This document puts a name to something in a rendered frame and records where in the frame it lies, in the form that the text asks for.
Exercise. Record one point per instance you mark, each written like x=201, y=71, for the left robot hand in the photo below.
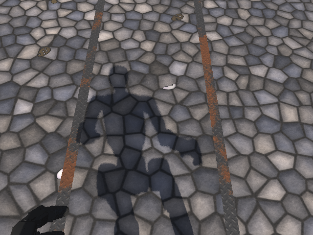
x=39, y=217

